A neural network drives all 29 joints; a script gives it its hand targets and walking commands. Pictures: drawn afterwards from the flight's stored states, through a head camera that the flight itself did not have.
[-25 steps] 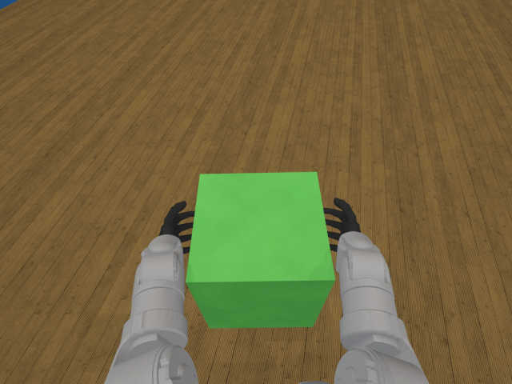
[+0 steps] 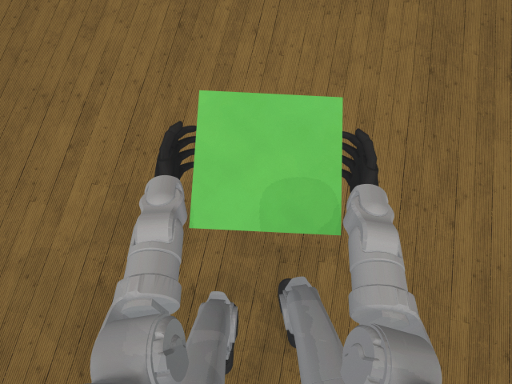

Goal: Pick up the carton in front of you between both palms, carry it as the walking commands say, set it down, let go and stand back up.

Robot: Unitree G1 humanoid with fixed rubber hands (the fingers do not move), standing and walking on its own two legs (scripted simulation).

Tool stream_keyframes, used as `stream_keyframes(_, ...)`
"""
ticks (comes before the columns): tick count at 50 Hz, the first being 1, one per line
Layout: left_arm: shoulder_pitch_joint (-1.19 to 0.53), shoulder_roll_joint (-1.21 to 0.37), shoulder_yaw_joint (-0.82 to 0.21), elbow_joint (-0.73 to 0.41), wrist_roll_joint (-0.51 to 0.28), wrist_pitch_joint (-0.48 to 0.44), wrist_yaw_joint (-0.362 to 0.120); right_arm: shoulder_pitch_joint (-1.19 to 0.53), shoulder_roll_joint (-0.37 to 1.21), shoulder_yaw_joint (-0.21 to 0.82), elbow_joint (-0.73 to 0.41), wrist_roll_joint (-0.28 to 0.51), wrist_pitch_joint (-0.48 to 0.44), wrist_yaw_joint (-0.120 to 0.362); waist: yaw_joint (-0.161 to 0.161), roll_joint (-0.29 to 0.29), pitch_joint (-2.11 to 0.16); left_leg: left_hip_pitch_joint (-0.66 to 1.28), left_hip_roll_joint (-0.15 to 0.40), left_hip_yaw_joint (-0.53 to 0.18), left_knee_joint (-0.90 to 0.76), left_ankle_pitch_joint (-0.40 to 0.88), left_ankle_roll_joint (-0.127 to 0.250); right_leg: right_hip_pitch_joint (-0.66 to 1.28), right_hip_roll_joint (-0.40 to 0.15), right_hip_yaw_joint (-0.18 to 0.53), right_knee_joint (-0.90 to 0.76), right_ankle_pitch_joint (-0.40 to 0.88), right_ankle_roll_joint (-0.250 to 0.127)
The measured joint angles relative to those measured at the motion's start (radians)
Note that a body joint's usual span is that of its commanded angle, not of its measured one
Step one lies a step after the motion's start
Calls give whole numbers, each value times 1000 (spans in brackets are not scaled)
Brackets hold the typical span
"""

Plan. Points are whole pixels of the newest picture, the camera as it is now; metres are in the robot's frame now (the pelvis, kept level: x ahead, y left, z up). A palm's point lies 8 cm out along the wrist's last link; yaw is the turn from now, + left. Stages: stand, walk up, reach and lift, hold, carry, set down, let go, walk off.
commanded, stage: set down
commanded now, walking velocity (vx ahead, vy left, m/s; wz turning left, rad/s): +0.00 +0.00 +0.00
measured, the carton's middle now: (264, 175) +0.43 -0.03 -0.15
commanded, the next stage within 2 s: none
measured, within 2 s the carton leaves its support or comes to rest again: rests again in 1.72 s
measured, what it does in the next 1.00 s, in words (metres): lowers itself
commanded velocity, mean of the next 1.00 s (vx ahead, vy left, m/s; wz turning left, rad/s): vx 0.00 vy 0.00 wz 0.00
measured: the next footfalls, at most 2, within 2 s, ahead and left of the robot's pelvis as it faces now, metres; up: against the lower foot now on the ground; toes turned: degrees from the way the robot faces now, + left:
none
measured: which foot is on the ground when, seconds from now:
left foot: down 0.00-1.00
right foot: down 0.00-1.00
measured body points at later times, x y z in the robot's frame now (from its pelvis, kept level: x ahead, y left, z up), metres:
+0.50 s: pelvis -0.03 -0.01 -0.13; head +0.27 -0.02 +0.21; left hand +0.50 +0.10 -0.23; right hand +0.44 -0.20 -0.23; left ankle +0.03 +0.10 -0.62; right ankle +0.08 -0.13 -0.62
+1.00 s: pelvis -0.05 +0.00 -0.22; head +0.32 +0.00 +0.03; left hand +0.55 +0.09 -0.39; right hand +0.46 -0.21 -0.38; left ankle +0.03 +0.10 -0.62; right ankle +0.08 -0.13 -0.62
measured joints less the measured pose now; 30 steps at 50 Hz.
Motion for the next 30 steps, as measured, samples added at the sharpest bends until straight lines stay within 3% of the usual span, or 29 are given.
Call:
stream_keyframes(10, -164, 37, 55, 95, 51, 46, -12, -141, -8, -74, 48, -46, 56, -4, -7, -2, -51, -238, -10, 16, 181, -51, -5, -245, 15, 10, 184, -45, 6)
stream_keyframes(30, -485, 201, -35, 240, -22, 80, -12, -371, -56, -87, 55, 29, 102, -81, -35, -12, 55, -624, -41, 20, 555, -131, -33, -634, 39, -4, 548, -110, 19)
